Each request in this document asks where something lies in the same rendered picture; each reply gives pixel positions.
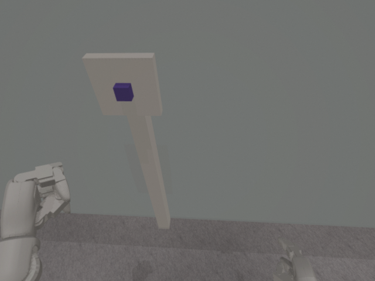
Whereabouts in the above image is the left robot hand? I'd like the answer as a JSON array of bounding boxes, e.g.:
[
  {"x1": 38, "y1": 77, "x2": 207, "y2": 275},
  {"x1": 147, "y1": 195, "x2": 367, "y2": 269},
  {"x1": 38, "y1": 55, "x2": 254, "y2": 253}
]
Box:
[{"x1": 1, "y1": 162, "x2": 70, "y2": 240}]

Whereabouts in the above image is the button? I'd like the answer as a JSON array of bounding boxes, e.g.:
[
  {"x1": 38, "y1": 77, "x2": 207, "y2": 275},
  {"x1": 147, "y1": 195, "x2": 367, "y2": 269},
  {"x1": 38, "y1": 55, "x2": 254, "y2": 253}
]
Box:
[{"x1": 113, "y1": 83, "x2": 134, "y2": 101}]

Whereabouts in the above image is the robot left forearm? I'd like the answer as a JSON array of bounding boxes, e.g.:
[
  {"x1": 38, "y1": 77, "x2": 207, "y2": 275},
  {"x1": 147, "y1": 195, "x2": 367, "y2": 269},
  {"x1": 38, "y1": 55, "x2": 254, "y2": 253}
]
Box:
[{"x1": 0, "y1": 235, "x2": 43, "y2": 281}]

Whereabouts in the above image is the right robot hand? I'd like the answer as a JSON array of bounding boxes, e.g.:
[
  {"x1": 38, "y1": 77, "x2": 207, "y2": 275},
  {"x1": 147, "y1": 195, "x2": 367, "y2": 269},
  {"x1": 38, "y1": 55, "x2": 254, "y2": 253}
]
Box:
[{"x1": 273, "y1": 237, "x2": 317, "y2": 281}]

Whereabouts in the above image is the panel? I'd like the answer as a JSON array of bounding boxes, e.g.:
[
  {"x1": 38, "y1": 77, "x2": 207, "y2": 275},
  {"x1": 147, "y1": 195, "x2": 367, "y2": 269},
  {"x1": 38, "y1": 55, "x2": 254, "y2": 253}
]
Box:
[{"x1": 82, "y1": 53, "x2": 171, "y2": 229}]

